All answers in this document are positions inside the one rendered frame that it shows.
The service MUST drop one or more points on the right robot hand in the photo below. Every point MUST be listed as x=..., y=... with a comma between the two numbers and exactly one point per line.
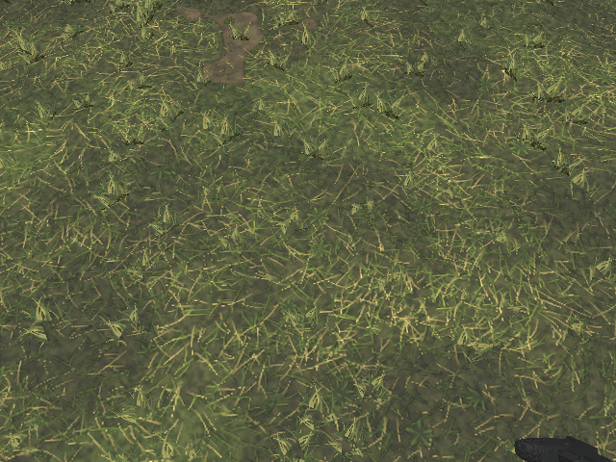
x=557, y=450

